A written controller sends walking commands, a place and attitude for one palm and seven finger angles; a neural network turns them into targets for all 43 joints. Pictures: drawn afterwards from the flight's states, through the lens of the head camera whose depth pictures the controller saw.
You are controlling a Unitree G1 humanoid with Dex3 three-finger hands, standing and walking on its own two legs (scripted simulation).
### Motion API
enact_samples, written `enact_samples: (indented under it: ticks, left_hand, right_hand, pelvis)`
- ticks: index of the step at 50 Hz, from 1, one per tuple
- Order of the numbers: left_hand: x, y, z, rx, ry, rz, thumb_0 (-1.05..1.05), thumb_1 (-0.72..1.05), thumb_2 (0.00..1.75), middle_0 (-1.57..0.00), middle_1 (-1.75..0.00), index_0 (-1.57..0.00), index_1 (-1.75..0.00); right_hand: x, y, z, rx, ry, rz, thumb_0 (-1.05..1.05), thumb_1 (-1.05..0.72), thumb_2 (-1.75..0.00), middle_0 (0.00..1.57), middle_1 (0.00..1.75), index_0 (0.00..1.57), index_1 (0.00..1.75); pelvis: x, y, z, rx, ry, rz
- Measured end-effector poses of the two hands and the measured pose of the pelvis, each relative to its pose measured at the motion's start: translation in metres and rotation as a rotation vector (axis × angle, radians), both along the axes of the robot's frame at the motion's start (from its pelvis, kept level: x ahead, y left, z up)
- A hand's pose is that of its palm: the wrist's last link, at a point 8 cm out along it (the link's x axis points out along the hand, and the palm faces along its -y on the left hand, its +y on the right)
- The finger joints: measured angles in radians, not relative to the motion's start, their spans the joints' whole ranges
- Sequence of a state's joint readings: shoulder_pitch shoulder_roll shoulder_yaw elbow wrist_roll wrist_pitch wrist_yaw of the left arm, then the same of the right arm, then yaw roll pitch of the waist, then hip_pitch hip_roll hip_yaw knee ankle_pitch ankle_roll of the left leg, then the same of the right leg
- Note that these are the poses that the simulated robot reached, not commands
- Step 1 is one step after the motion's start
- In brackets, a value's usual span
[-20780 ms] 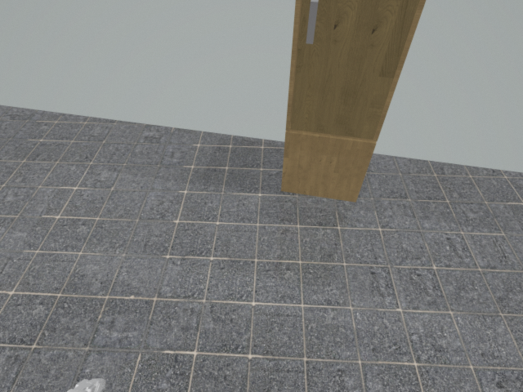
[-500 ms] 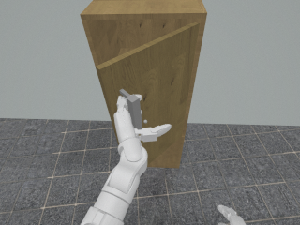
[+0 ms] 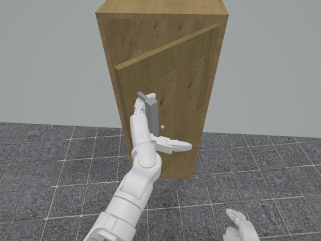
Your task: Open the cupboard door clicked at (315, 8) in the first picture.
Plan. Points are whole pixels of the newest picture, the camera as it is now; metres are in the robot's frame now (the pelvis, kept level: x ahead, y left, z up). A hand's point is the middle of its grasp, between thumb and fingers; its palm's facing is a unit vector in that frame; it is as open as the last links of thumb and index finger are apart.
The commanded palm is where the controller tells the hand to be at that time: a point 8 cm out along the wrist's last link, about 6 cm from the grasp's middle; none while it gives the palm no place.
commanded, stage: slide the hand sideways off the handle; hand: left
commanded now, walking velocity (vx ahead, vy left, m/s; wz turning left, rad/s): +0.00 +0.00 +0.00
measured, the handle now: (147, 114) +0.40 +0.07 +0.12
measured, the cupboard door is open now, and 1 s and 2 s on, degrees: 46 49 49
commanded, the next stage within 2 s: draw the hand back to the body in 1.14 s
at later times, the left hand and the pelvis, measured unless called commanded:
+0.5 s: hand (158, 142) +0.31 +0.04 +0.11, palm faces -0.09 -1.00 -0.02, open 16.3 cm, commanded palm +0.28 +0.10 +0.11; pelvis +0.00 +0.01 +0.00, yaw -2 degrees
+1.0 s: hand (135, 158) +0.27 +0.08 +0.11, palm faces -0.05 -1.00 -0.02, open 16.1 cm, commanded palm +0.23 +0.14 +0.11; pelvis +0.03 -0.01 +0.00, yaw -1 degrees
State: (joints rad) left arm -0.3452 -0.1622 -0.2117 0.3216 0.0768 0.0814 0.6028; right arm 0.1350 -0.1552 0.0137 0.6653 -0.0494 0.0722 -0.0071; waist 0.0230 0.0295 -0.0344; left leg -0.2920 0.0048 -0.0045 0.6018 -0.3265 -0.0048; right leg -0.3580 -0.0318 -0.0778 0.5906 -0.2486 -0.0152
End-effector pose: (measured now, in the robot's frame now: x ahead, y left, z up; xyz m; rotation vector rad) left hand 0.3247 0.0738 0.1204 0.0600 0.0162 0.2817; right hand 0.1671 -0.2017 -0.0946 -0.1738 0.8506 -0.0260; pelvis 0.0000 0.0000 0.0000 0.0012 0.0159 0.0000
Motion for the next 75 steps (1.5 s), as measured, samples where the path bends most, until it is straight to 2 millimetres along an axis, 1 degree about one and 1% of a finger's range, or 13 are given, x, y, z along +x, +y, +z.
enact_samples:
  ticks: [5, 9, 12, 16, 21, 26, 37, 44, 50, 55, 59, 67, 75]
  left_hand:
    - [0.000, 0.014, -0.003, 0.052, -0.054, -0.321, -0.01, -0.49, 0.30, -0.30, -0.44, -0.22, -0.48]
    - [0.006, 0.016, -0.007, -0.007, -0.006, -0.415, -0.01, -0.50, 0.30, -0.23, -0.37, -0.18, -0.39]
    - [0.005, 0.011, -0.008, -0.061, 0.000, -0.401, -0.01, -0.50, 0.30, -0.20, -0.34, -0.19, -0.37]
    - [-0.004, 0.005, -0.008, -0.068, -0.028, -0.388, -0.01, -0.50, 0.30, -0.19, -0.34, -0.19, -0.35]
    - [-0.018, 0.009, -0.007, -0.056, -0.059, -0.376, -0.01, -0.50, 0.30, -0.16, -0.32, -0.17, -0.32]
    - [-0.028, 0.020, -0.008, -0.040, -0.042, -0.373, -0.01, -0.50, 0.30, -0.17, -0.32, -0.15, -0.31]
    - [-0.050, 0.037, -0.006, -0.048, -0.031, -0.350, -0.01, -0.50, 0.30, -0.18, -0.32, -0.17, -0.31]
    - [-0.060, 0.050, -0.007, -0.044, -0.018, -0.359, -0.01, -0.50, 0.30, -0.20, -0.32, -0.19, -0.32]
    - [-0.074, 0.064, -0.008, -0.045, -0.012, -0.331, -0.01, -0.50, 0.30, -0.20, -0.33, -0.20, -0.32]
    - [-0.089, 0.081, -0.010, -0.029, -0.011, -0.280, -0.01, -0.50, 0.30, -0.18, -0.32, -0.18, -0.31]
    - [-0.098, 0.088, -0.009, -0.021, -0.019, -0.282, -0.01, -0.50, 0.30, -0.16, -0.31, -0.16, -0.30]
    - [-0.097, 0.082, -0.007, -0.021, -0.041, -0.330, -0.01, -0.50, 0.30, -0.15, -0.30, -0.15, -0.30]
    - [-0.097, 0.107, 0.003, 0.002, -0.044, -0.284, -0.01, -0.50, 0.30, -0.15, -0.30, -0.15, -0.30]
  right_hand:
    - [-0.012, -0.001, 0.000, -0.024, -0.021, -0.021, 0.01, -0.91, -0.90, 0.20, 0.30, 0.20, 0.30]
    - [-0.022, -0.002, -0.001, -0.019, -0.037, -0.046, 0.01, -0.91, -0.90, 0.20, 0.30, 0.20, 0.30]
    - [-0.029, -0.002, -0.001, -0.004, -0.048, -0.053, 0.01, -0.91, -0.90, 0.20, 0.30, 0.20, 0.30]
    - [-0.033, -0.001, 0.001, 0.021, -0.060, -0.058, 0.01, -0.91, -0.90, 0.20, 0.30, 0.20, 0.30]
    - [-0.031, -0.003, 0.004, 0.029, -0.061, -0.062, 0.01, -0.91, -0.90, 0.20, 0.30, 0.20, 0.30]
    - [-0.016, -0.006, 0.010, 0.017, -0.077, -0.056, 0.01, -0.91, -0.90, 0.20, 0.30, 0.20, 0.30]
    - [0.031, -0.006, 0.030, 0.012, -0.184, -0.004, 0.01, -0.91, -0.90, 0.20, 0.30, 0.20, 0.30]
    - [0.045, -0.003, 0.035, 0.014, -0.216, 0.013, 0.01, -0.91, -0.90, 0.20, 0.30, 0.20, 0.30]
    - [0.044, -0.004, 0.034, 0.023, -0.224, 0.012, 0.01, -0.91, -0.90, 0.20, 0.30, 0.20, 0.30]
    - [0.038, -0.007, 0.029, 0.014, -0.220, 0.017, 0.01, -0.91, -0.90, 0.20, 0.30, 0.20, 0.30]
    - [0.032, -0.010, 0.025, 0.000, -0.226, 0.020, 0.01, -0.91, -0.90, 0.20, 0.30, 0.20, 0.30]
    - [0.022, -0.011, 0.022, -0.007, -0.251, 0.013, 0.01, -0.91, -0.90, 0.20, 0.30, 0.20, 0.30]
    - [0.019, -0.006, 0.025, 0.005, -0.269, 0.005, 0.01, -0.91, -0.90, 0.20, 0.30, 0.20, 0.30]
  pelvis:
    - [-0.004, 0.003, -0.001, 0.001, -0.021, 0.007]
    - [-0.007, 0.008, -0.001, 0.000, -0.027, 0.002]
    - [-0.006, 0.010, -0.001, 0.004, -0.021, -0.012]
    - [-0.002, 0.010, 0.000, 0.007, -0.016, -0.031]
    - [0.002, 0.008, 0.001, 0.006, -0.024, -0.044]
    - [0.005, 0.005, 0.003, 0.001, -0.034, -0.041]
    - [0.016, -0.002, 0.004, -0.001, -0.037, -0.026]
    - [0.022, -0.005, 0.003, -0.002, -0.038, -0.023]
    - [0.025, -0.006, 0.002, -0.002, -0.036, -0.024]
    - [0.025, -0.007, 0.000, -0.003, -0.034, -0.015]
    - [0.022, -0.006, -0.002, -0.006, -0.031, -0.005]
    - [0.016, -0.004, -0.004, -0.003, -0.025, -0.004]
    - [0.014, -0.003, -0.002, -0.005, -0.041, -0.011]
